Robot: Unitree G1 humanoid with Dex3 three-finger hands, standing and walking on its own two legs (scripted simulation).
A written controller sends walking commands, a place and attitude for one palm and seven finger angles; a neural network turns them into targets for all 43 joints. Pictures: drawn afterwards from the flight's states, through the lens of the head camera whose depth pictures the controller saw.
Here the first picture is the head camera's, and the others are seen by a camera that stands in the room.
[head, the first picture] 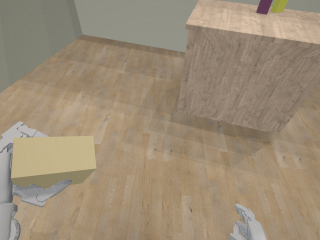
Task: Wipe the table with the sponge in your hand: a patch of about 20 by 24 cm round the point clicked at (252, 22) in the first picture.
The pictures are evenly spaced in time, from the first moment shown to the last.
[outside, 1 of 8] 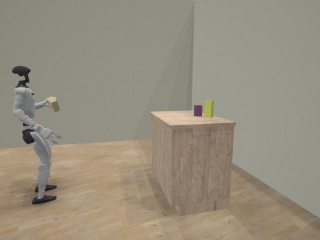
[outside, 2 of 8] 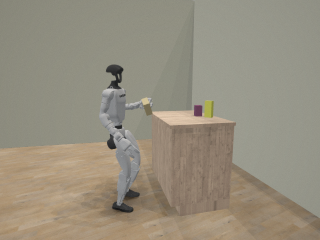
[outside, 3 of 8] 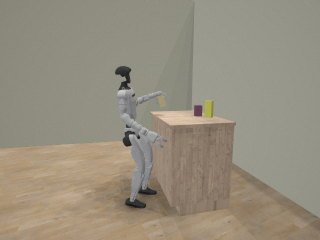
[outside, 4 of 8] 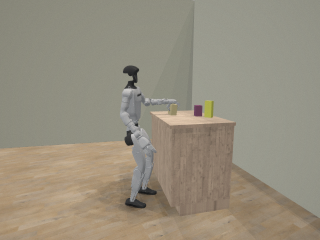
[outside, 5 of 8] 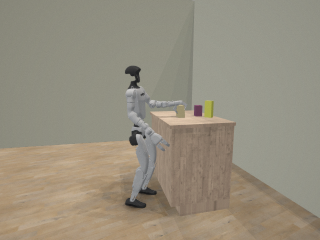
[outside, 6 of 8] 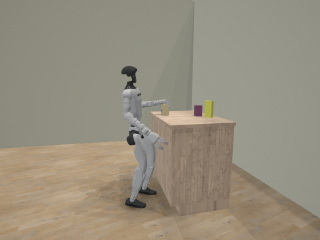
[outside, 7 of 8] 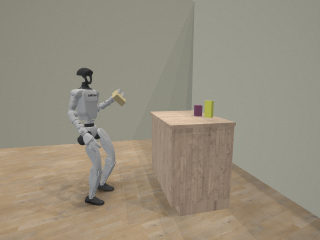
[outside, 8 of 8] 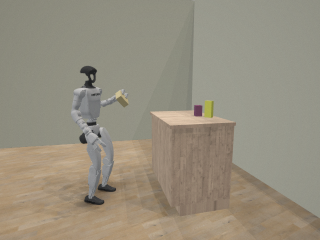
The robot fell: no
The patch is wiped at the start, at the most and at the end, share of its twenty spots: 0.00 1.00 1.00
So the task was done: yes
